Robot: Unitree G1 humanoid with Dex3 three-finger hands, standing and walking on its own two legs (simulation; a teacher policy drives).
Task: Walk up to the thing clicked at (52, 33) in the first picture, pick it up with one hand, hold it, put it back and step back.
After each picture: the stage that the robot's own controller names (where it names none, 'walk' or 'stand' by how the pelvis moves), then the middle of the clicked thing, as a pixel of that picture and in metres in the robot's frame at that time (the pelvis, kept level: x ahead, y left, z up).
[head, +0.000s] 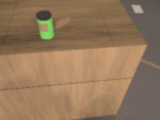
stand; (45, 25) +0.66 +0.20 +0.06
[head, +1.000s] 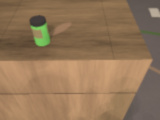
walk; (40, 31) +0.59 +0.23 +0.07
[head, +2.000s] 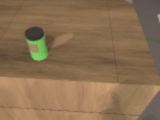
stand; (37, 44) +0.50 +0.20 +0.07
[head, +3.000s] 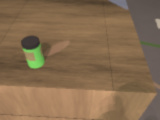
stand; (33, 52) +0.49 +0.22 +0.06
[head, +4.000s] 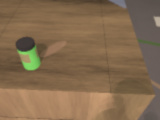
stand; (28, 54) +0.47 +0.23 +0.06
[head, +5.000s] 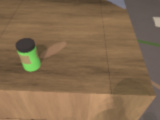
stand; (28, 55) +0.47 +0.23 +0.06
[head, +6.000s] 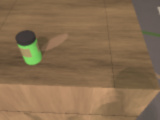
rise first; (29, 48) +0.48 +0.23 +0.06
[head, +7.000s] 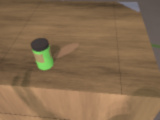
go down; (42, 54) +0.48 +0.22 +0.06
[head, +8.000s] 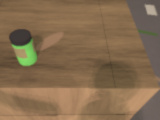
go down; (24, 48) +0.47 +0.20 +0.07
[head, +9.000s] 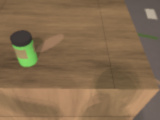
approach; (24, 49) +0.47 +0.20 +0.07
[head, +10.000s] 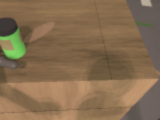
close in; (10, 39) +0.47 +0.22 +0.11
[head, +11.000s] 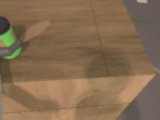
lift; (4, 38) +0.47 +0.22 +0.11
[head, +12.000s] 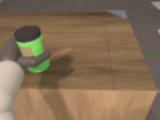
lift; (33, 49) +0.35 +0.16 +0.23
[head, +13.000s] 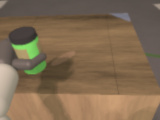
hold; (29, 51) +0.34 +0.17 +0.24
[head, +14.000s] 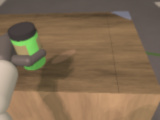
hold; (28, 47) +0.34 +0.17 +0.25
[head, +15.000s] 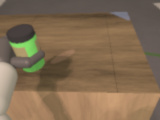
hold; (27, 48) +0.34 +0.17 +0.24
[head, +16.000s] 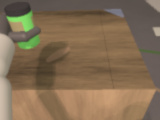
crouch; (23, 26) +0.41 +0.18 +0.27
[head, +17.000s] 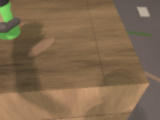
lower; (2, 17) +0.49 +0.22 +0.21
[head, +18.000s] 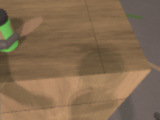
lower; (1, 31) +0.50 +0.21 +0.11
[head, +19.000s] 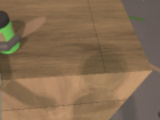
lower; (2, 33) +0.49 +0.22 +0.11
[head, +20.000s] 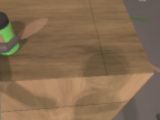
lower; (2, 34) +0.48 +0.22 +0.11
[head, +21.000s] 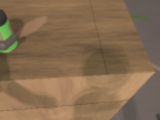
lower; (0, 31) +0.49 +0.23 +0.11
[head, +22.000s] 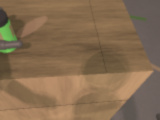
open; (1, 32) +0.49 +0.22 +0.11
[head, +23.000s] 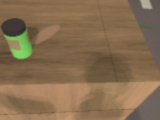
sink last; (18, 39) +0.47 +0.21 +0.10
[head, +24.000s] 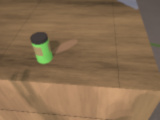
stand; (42, 48) +0.51 +0.22 +0.08
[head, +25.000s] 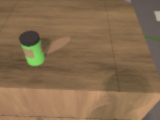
stand; (32, 48) +0.47 +0.21 +0.07
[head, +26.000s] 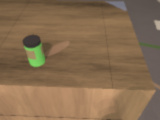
stand; (34, 51) +0.50 +0.23 +0.06
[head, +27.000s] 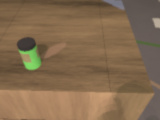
stand; (29, 53) +0.48 +0.23 +0.06
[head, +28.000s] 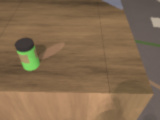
stand; (28, 54) +0.48 +0.24 +0.06
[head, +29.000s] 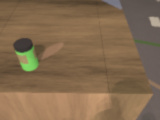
stand; (26, 54) +0.47 +0.24 +0.06
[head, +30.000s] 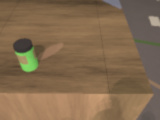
stand; (26, 55) +0.47 +0.24 +0.06
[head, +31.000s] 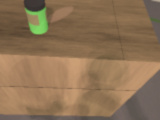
walk; (37, 15) +0.56 +0.18 +0.08
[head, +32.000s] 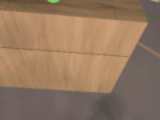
walk; out of the picture +0.82 +0.19 +0.07
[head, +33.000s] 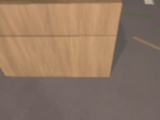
stand; out of the picture +1.14 +0.28 +0.07
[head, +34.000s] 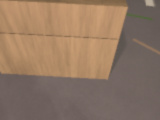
stand; out of the picture +1.10 +0.21 +0.06
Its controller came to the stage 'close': yes
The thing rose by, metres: 0.22
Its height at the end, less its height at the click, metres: +0.00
